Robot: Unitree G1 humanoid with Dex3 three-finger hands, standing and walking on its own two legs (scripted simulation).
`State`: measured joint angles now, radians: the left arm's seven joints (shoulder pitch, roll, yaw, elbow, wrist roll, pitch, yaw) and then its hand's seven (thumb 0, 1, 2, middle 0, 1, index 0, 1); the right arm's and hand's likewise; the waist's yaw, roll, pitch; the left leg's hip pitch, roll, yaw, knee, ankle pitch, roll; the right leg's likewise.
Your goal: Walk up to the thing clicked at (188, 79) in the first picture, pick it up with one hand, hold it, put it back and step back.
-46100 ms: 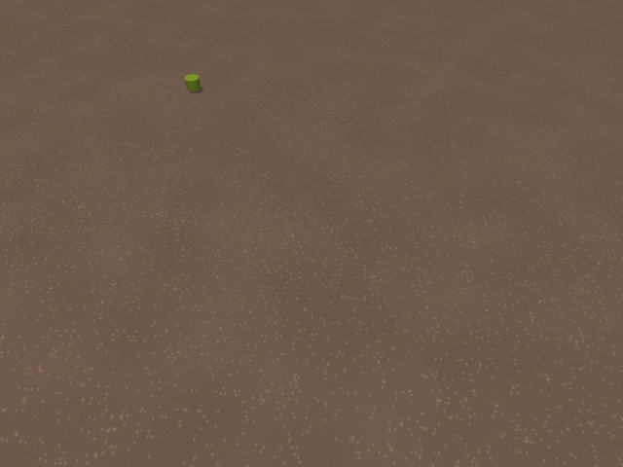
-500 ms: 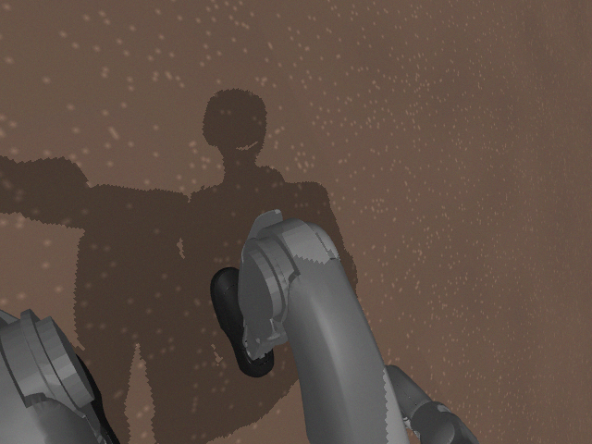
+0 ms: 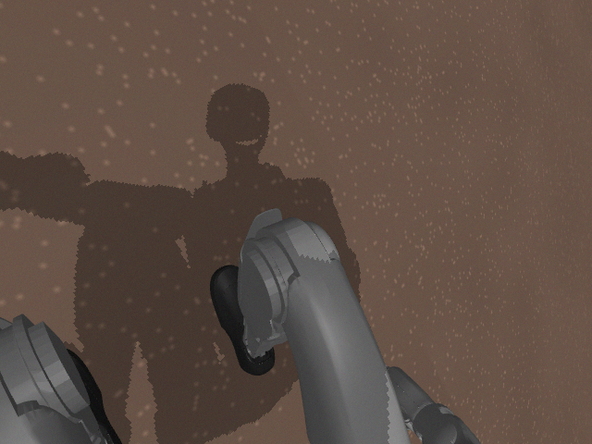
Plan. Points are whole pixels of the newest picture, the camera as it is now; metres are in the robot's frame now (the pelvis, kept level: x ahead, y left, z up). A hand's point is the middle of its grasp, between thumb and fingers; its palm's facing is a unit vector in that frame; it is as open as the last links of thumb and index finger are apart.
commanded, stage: rest palm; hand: left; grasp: from above
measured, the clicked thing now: out of the picture +0.48 +0.41 -0.28
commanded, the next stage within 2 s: go down in 0.70 s
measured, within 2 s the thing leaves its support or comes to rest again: neither
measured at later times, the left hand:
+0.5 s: hand out of the picture +0.46 +0.40 -0.24, palm faces -0.46 -0.17 -0.87, open 13.7 cm
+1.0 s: hand out of the picture +0.48 +0.40 -0.22, palm faces -0.39 -0.16 -0.91, open 13.8 cm
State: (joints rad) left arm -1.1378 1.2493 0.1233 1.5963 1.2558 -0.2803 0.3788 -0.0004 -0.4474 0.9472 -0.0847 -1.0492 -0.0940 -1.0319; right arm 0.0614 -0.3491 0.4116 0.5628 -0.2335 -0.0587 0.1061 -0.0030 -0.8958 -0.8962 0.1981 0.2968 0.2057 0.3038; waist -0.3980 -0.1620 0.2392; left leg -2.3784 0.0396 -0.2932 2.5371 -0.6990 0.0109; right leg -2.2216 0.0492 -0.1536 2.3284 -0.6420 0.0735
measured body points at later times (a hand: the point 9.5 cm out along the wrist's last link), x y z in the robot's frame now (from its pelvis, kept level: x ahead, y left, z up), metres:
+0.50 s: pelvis +0.00 +0.00 +0.00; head +0.29 +0.15 +0.31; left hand +0.48 +0.40 -0.19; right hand +0.08 -0.25 -0.05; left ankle +0.06 +0.13 -0.27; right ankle +0.13 -0.13 -0.27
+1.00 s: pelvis +0.00 +0.00 +0.00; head +0.29 +0.15 +0.31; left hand +0.49 +0.41 -0.17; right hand +0.07 -0.25 -0.05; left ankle +0.06 +0.13 -0.27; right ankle +0.13 -0.13 -0.27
